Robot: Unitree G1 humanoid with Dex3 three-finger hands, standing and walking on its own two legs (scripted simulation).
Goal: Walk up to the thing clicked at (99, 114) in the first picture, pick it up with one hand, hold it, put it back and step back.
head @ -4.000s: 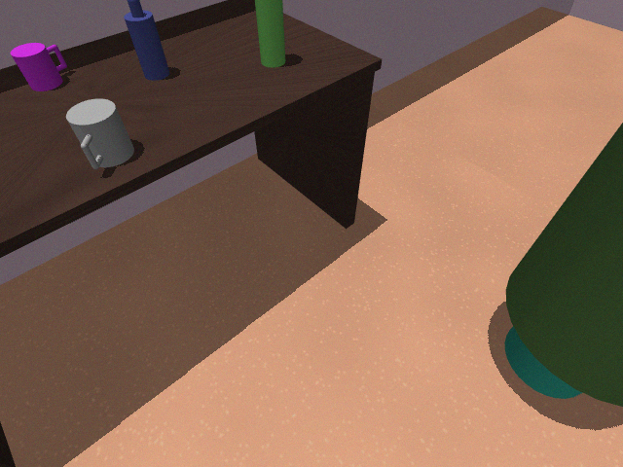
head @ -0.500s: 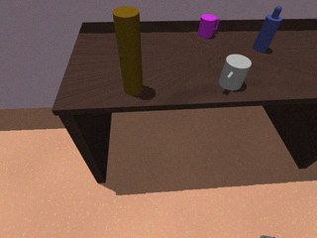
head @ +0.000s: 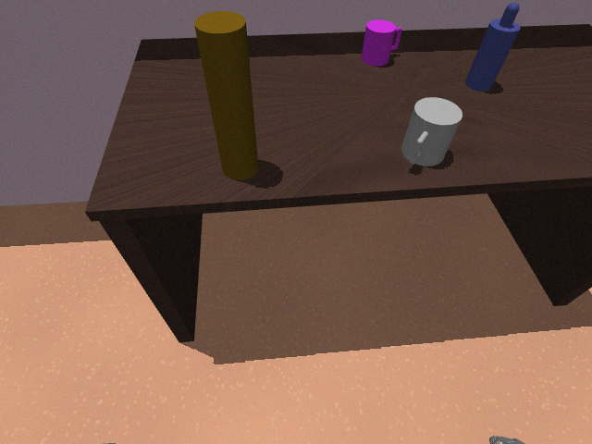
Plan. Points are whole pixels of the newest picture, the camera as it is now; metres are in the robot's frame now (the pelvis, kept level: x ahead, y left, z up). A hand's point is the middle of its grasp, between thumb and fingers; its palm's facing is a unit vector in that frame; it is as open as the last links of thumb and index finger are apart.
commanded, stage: stand
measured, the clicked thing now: (426, 136) +0.66 -0.25 +0.01
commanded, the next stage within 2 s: none
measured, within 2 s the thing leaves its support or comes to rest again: neither
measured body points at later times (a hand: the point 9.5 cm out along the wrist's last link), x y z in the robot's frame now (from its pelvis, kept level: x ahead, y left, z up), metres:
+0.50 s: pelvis +0.02 +0.00 +0.01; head +0.04 -0.01 +0.45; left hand +0.09 +0.31 -0.12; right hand +0.09 -0.30 -0.14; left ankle +0.01 +0.13 -0.74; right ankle +0.03 -0.12 -0.74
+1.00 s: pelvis +0.03 +0.00 +0.01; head +0.04 -0.01 +0.46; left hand +0.10 +0.30 -0.12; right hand +0.12 -0.30 -0.13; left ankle +0.01 +0.13 -0.74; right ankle +0.03 -0.12 -0.74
